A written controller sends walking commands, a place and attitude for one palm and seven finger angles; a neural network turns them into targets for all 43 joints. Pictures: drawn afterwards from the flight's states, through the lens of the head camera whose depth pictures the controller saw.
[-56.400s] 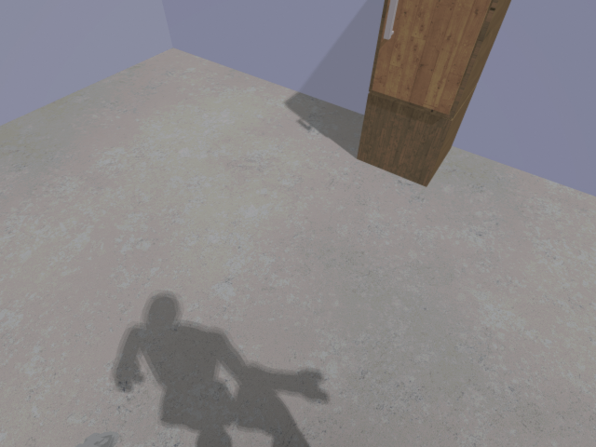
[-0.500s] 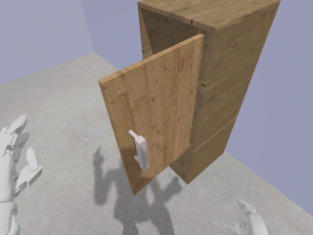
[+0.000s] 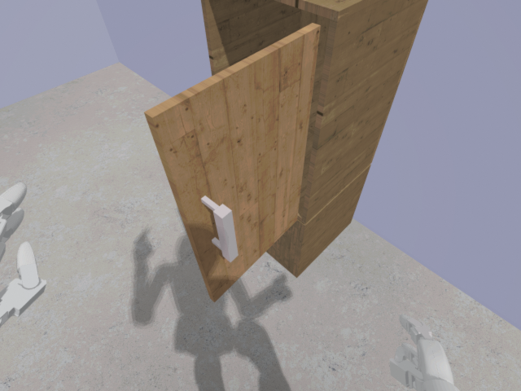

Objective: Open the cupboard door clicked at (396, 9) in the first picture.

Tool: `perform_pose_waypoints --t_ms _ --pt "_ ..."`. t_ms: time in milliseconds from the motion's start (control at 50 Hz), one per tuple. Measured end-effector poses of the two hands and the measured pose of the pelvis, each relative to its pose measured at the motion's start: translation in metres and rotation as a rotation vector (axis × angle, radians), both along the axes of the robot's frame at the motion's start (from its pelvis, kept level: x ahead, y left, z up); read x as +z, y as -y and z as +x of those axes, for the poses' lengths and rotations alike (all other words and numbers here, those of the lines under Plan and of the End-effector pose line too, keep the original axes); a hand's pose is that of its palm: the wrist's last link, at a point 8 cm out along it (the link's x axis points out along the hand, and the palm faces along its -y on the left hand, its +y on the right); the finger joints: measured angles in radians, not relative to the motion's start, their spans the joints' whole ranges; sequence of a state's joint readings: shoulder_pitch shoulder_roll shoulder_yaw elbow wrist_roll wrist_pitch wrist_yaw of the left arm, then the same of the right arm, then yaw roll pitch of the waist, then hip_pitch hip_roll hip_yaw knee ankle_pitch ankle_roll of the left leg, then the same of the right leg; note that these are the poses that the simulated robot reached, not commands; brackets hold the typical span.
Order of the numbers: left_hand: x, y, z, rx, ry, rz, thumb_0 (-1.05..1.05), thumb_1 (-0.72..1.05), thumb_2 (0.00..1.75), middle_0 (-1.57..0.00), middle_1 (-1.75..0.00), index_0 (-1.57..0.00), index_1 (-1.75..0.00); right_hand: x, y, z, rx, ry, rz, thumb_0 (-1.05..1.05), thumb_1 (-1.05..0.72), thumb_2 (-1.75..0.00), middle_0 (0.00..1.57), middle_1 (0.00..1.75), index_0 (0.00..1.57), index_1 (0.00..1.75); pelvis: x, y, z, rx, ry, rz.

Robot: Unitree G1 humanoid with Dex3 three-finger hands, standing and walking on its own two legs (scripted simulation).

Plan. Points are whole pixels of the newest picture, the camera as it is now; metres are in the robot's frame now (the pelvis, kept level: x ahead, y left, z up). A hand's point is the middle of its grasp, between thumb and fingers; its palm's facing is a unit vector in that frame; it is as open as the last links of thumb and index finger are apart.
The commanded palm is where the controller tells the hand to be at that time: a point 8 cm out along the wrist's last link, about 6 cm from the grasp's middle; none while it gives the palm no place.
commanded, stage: step back with the hand held close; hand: left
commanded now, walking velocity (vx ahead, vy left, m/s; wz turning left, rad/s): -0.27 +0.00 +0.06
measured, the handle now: (219, 229) +0.40 +0.11 -0.02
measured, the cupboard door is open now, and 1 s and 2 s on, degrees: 93 93 93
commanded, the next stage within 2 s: stop stepping back and stand still in 0.70 s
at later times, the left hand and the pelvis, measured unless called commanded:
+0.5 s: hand out of the picture +0.06 +0.28 +0.16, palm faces +0.49 -0.74 -0.47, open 7.4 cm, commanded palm +0.01 +0.32 +0.17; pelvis -0.10 +0.01 -0.01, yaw +4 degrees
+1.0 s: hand out of the picture -0.05 +0.31 +0.15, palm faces +0.53 -0.77 -0.37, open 7.4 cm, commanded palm -0.12 +0.34 +0.17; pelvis -0.24 +0.03 -0.02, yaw +4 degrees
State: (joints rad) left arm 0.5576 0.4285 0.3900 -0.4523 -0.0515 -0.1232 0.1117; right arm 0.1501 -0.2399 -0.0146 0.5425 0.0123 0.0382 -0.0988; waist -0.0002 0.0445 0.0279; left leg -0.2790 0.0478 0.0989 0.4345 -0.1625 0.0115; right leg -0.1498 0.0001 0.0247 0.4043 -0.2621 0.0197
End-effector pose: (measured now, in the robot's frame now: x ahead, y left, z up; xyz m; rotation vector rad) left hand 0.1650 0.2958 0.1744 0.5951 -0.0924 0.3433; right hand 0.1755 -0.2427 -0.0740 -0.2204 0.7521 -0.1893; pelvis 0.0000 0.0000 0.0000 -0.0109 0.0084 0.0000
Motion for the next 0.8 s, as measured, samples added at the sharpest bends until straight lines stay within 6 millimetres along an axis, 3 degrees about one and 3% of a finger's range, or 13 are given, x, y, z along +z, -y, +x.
perform_pose_waypoints --t_ms 180,320,460,660,800 --pt "0.004 -0.013 -0.042 -0.009 0.070 0.016 0.02 0.89 0.90 -0.21 -0.31 -0.21 -0.30 0.001 -0.016 -0.041 0.021 0.003 -0.013 0.01 -0.90 -0.90 0.20 0.29 0.20 0.30 -0.004 -0.011 -0.036 0.015 0.017 -0.018" --pt "0.003 -0.024 -0.085 0.043 0.118 0.061 0.02 0.89 0.90 -0.21 -0.31 -0.21 -0.30 -0.009 -0.028 -0.069 0.077 0.011 -0.005 0.01 -0.90 -0.90 0.20 0.30 0.20 0.30 -0.012 -0.011 -0.068 0.065 0.027 -0.024" --pt "0.002 -0.016 -0.136 0.087 0.145 0.027 0.02 0.89 0.90 -0.21 -0.31 -0.21 -0.30 -0.018 -0.034 -0.092 0.138 0.003 0.005 0.01 -0.90 -0.90 0.21 0.30 0.20 0.30 -0.015 -0.006 -0.098 0.078 0.037 -0.030" --pt "0.011 -0.033 -0.165 0.035 0.243 0.045 0.02 0.89 0.90 -0.21 -0.31 -0.21 -0.30 -0.007 -0.037 -0.138 0.107 0.049 -0.036 0.01 -0.90 -0.90 0.20 0.30 0.20 0.30 -0.017 -0.014 -0.148 0.111 0.059 -0.075" --pt "0.012 -0.024 -0.235 0.050 0.261 0.084 0.02 0.89 0.90 -0.21 -0.30 -0.21 -0.30 -0.017 -0.044 -0.166 0.171 0.086 0.012 0.01 -0.90 -0.90 0.20 0.30 0.20 0.30 -0.029 -0.008 -0.195 0.089 0.021 -0.037"
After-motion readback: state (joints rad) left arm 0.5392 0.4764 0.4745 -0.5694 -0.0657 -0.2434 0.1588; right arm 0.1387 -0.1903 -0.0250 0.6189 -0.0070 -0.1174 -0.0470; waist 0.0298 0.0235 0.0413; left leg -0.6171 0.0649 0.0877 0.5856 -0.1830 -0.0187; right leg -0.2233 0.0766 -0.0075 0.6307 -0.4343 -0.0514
